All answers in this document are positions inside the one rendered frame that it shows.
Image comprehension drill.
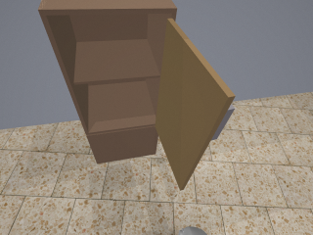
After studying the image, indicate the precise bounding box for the cupboard door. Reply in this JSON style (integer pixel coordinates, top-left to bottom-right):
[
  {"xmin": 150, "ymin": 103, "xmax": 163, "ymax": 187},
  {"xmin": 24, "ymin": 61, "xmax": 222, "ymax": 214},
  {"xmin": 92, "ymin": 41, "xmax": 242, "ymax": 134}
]
[{"xmin": 155, "ymin": 18, "xmax": 236, "ymax": 191}]

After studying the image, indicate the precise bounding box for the handle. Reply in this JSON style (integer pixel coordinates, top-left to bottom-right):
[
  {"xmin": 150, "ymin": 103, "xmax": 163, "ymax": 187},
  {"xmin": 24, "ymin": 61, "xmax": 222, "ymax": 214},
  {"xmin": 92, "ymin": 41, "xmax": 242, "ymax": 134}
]
[{"xmin": 211, "ymin": 104, "xmax": 235, "ymax": 141}]

